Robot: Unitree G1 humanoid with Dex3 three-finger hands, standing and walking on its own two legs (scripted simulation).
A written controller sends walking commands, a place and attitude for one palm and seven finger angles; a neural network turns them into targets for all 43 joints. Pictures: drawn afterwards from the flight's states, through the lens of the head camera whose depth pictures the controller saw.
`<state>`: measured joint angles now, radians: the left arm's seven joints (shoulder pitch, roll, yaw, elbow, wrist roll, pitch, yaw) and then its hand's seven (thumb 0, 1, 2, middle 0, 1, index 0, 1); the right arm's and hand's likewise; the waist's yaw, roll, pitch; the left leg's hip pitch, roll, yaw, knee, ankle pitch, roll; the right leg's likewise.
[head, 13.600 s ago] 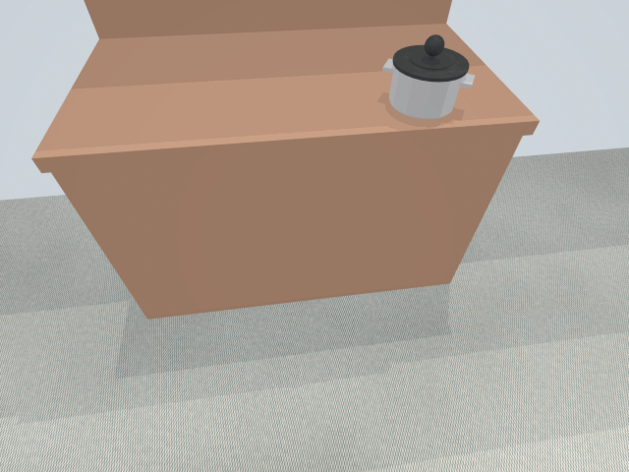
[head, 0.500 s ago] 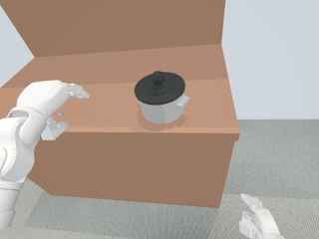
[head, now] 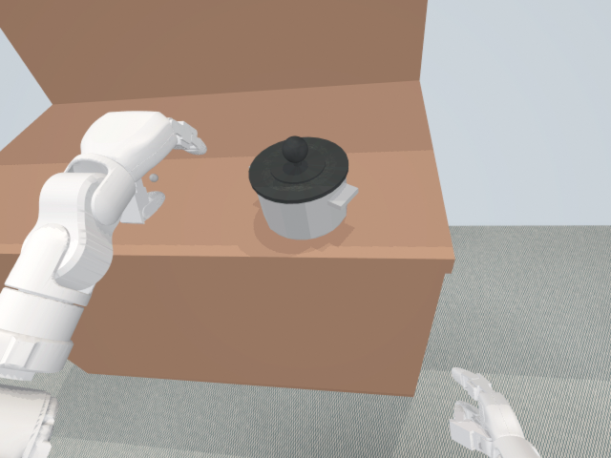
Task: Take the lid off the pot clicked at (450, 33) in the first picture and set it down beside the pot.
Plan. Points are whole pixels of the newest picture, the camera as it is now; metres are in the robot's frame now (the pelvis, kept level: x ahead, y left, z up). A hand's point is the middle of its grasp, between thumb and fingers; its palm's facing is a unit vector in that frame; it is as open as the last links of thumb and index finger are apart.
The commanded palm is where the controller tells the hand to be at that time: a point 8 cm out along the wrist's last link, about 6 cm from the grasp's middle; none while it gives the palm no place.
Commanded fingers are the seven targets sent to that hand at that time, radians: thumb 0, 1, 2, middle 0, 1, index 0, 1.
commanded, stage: move the open hand above the knob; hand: left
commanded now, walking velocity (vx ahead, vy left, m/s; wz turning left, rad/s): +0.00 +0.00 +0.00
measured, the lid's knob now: (295, 149) +0.56 +0.07 +0.12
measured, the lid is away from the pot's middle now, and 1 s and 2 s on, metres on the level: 0.00 0.00 0.00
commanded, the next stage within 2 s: lower the open fingers around the knob in 1.96 s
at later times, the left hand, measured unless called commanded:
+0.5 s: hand (236, 180) +0.42 +0.13 +0.17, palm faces -0.15 +0.01 -0.99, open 9.9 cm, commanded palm +0.41 +0.15 +0.26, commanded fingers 0.00 -0.36 1.64 -0.87 -0.08 -0.87 -0.08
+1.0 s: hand (260, 115) +0.50 +0.10 +0.22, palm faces -0.15 -0.01 -0.99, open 9.9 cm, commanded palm +0.49 +0.09 +0.26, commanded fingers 0.00 -0.36 1.64 -0.87 -0.08 -0.87 -0.08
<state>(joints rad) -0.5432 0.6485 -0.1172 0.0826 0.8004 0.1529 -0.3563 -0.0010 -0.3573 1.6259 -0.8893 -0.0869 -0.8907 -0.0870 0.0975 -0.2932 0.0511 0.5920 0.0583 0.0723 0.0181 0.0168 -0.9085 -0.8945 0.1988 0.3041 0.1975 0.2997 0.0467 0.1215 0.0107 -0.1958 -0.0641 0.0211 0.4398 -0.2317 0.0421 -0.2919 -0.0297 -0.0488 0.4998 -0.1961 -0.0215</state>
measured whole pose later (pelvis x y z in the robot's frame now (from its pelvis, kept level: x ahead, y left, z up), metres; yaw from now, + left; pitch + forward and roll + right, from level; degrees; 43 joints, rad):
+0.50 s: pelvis +0.01 +0.00 +0.00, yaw +0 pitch +1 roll +2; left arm -0.73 0.47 -0.34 0.25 0.83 0.27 -0.38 0.00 -0.36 1.63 -0.88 -0.09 -0.88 -0.09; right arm 0.10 -0.30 0.05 0.61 0.08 0.13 0.03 0.02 -0.91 -0.89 0.20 0.30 0.20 0.30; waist 0.02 0.11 0.00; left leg -0.21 -0.07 0.02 0.45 -0.25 0.05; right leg -0.32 -0.04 -0.05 0.53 -0.23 -0.02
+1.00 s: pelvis +0.02 +0.00 +0.00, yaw -1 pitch +5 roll +2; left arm -1.21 0.35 -0.36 0.88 0.87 0.36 -0.31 0.00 -0.36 1.63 -0.88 -0.09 -0.88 -0.09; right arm 0.17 -0.28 0.05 0.68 0.08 0.13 0.02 0.01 -0.91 -0.89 0.20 0.30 0.20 0.30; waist -0.04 0.08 -0.05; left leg -0.26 -0.07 0.04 0.42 -0.24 0.05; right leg -0.38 -0.04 -0.03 0.53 -0.23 -0.02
